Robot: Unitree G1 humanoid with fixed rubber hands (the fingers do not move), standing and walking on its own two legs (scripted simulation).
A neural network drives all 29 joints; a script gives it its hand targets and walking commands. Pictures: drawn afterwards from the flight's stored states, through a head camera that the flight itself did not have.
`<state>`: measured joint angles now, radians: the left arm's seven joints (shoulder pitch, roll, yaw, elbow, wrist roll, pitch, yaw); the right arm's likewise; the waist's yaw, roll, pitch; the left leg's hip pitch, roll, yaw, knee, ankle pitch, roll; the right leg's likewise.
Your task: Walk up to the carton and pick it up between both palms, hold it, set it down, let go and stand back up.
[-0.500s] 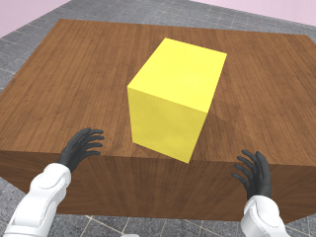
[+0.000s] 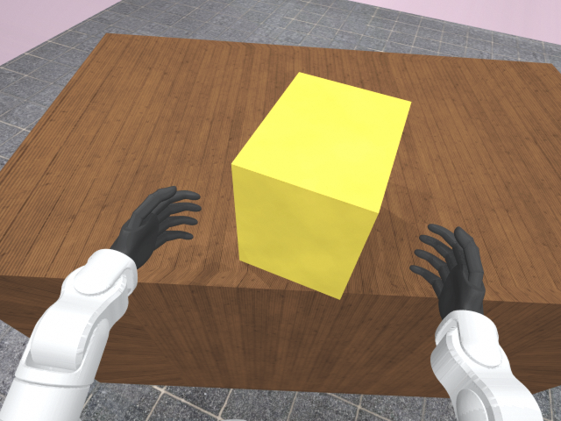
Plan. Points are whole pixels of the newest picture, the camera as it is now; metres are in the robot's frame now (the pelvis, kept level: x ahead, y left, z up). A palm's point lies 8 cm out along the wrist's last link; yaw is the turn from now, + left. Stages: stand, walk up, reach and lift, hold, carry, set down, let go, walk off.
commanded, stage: reach and lift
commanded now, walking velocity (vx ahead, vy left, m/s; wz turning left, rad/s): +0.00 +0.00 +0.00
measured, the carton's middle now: (319, 186) +0.43 -0.02 +0.08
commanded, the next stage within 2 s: none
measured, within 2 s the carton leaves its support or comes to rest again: neither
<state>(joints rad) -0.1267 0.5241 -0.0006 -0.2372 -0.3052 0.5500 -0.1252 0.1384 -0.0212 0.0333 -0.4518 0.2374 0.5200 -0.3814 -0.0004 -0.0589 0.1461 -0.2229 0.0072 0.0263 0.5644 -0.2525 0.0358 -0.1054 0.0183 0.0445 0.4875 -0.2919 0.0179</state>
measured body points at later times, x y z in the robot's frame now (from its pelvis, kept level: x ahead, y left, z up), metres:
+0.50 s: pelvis -0.01 +0.00 +0.00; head +0.02 +0.04 +0.45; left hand +0.38 +0.21 +0.16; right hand +0.34 -0.15 +0.15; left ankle +0.04 +0.09 -0.73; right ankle -0.01 -0.14 -0.73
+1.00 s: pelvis -0.01 +0.00 +0.00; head +0.02 +0.04 +0.45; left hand +0.44 +0.20 +0.22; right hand +0.39 -0.16 +0.18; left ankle +0.04 +0.09 -0.73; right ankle -0.01 -0.14 -0.73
